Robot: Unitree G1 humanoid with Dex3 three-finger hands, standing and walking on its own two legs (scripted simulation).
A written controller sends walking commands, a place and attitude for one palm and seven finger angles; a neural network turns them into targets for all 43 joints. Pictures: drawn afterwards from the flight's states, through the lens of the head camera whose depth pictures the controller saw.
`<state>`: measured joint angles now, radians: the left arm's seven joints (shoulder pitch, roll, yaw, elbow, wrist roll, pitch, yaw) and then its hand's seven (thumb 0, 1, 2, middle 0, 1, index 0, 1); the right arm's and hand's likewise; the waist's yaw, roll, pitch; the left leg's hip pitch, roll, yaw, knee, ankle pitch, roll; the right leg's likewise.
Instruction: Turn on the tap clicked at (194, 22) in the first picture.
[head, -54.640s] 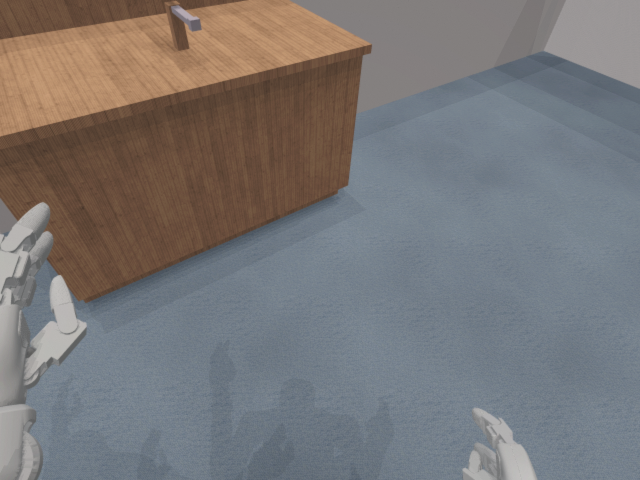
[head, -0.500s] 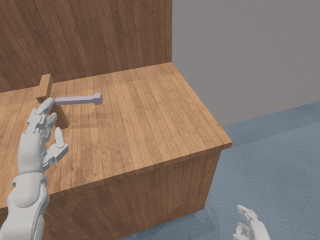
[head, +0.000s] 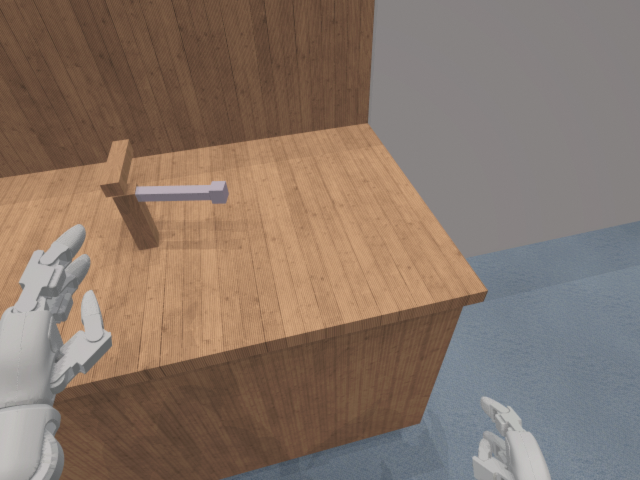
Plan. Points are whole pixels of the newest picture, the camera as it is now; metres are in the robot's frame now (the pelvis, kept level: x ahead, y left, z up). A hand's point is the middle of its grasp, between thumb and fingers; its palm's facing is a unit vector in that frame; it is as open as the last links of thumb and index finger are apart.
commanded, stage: draw the hand back beside the body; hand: left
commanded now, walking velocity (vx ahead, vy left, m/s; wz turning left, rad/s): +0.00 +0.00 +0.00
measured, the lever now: (219, 192) +0.53 +0.25 +0.08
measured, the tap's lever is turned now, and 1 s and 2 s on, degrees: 76 76 76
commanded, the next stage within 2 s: step back with the hand held close in 0.12 s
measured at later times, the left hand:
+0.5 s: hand (114, 338) +0.20 +0.24 +0.15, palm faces +0.32 -0.86 -0.40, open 7.5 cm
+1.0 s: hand (50, 394) +0.14 +0.27 +0.14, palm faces +0.38 -0.84 -0.38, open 7.5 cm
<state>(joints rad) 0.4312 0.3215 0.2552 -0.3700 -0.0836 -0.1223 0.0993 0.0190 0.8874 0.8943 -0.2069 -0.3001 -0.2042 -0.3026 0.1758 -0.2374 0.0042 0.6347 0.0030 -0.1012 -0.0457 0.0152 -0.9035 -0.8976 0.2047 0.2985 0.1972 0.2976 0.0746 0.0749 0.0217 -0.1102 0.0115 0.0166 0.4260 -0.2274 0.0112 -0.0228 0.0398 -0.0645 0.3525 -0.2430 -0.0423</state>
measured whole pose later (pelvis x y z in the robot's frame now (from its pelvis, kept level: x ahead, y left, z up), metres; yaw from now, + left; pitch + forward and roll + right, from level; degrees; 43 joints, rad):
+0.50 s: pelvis -0.02 +0.01 +0.00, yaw -3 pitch -1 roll -1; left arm 0.45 0.33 0.29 -0.39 -0.07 -0.14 0.09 0.02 0.89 0.89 -0.20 -0.30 -0.20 -0.30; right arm 0.17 -0.25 0.00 0.57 0.01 -0.04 -0.06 0.02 -0.90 -0.90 0.21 0.30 0.20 0.30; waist 0.03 0.08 0.02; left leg -0.24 0.02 0.06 0.47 -0.21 0.02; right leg -0.18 0.04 -0.03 0.41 -0.21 -0.03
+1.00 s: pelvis -0.08 +0.03 -0.01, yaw -1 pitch +0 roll -2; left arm 0.46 0.34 0.31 -0.50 -0.04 -0.14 0.15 0.02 0.89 0.89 -0.21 -0.30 -0.21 -0.30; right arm 0.20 -0.21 0.02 0.58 0.01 -0.08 -0.07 0.02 -0.90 -0.90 0.21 0.30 0.20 0.30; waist 0.02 0.03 0.04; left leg -0.43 0.00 0.05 0.60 -0.26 0.05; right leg -0.34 0.02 -0.04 0.52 -0.18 0.00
